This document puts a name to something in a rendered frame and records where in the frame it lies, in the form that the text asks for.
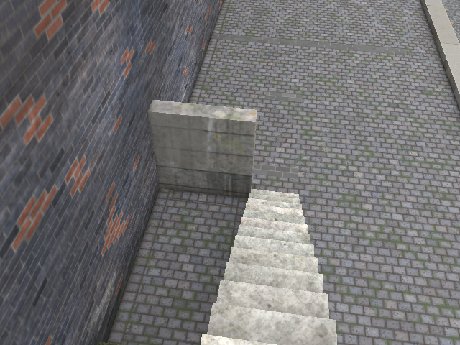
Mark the stairs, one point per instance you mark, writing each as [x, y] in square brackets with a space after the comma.
[272, 293]

